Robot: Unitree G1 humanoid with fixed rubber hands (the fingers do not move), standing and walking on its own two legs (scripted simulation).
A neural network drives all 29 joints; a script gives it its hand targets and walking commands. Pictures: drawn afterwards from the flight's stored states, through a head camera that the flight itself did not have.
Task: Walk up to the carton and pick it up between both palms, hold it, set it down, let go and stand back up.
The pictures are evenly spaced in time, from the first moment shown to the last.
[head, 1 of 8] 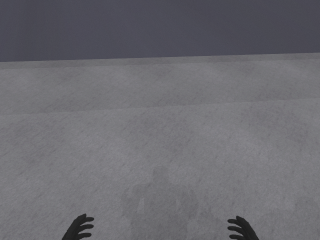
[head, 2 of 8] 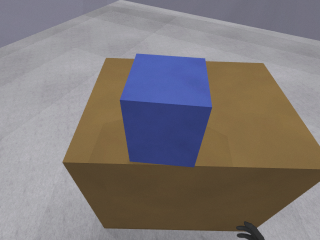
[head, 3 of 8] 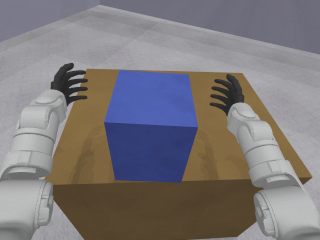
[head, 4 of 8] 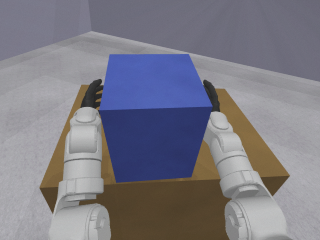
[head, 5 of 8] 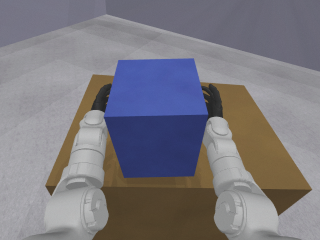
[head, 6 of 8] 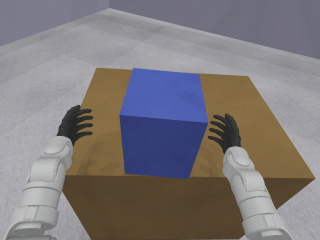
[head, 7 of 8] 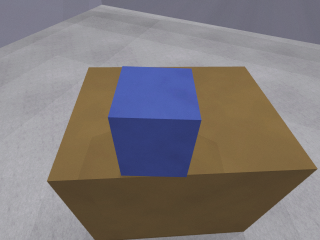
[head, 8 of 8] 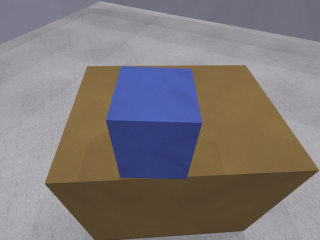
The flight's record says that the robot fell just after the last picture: no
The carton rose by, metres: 0.20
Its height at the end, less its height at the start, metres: +0.00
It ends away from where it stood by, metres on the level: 0.01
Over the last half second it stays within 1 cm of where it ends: yes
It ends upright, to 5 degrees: yes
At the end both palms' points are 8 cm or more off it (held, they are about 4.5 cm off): yes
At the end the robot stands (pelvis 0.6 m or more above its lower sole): yes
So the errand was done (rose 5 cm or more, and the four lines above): yes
